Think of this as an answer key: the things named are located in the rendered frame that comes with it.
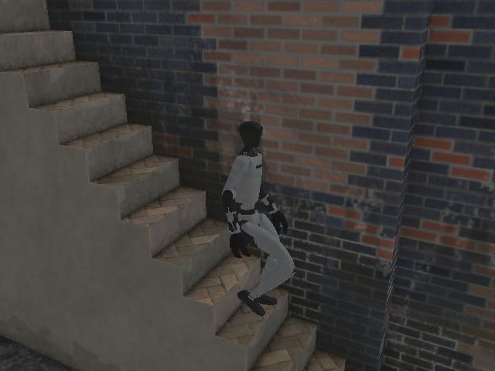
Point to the right robot upper arm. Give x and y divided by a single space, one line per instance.
239 166

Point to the robot left hand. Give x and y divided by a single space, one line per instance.
276 219

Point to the robot right hand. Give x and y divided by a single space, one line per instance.
237 241

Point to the right robot forearm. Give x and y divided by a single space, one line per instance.
227 202

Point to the left robot forearm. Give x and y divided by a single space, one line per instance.
267 201

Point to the humanoid robot head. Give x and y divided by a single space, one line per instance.
250 132

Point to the robot left foot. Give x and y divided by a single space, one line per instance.
266 300

